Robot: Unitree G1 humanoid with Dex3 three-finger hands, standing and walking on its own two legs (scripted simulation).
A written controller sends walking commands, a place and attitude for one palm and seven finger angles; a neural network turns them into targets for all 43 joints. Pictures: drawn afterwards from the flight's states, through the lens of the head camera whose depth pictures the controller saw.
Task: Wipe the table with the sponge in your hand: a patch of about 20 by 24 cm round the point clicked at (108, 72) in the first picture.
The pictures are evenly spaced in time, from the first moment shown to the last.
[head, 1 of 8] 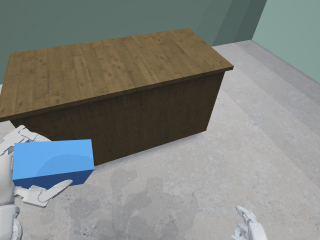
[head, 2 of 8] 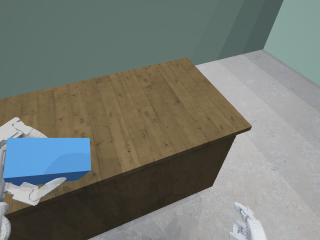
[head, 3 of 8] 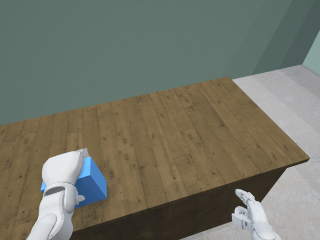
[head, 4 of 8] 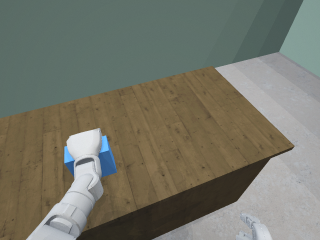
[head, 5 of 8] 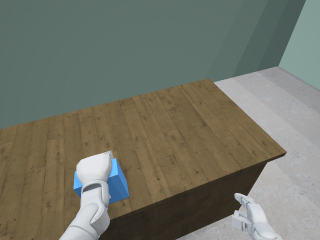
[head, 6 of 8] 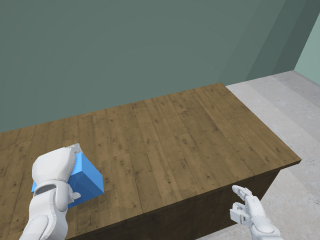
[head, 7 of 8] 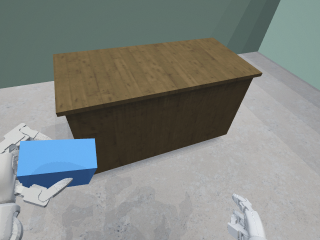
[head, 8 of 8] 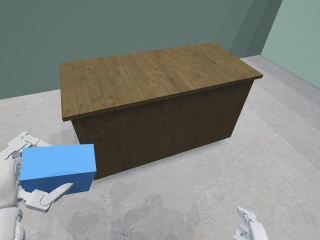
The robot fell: no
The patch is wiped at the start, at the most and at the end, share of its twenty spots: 0.00 1.00 1.00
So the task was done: yes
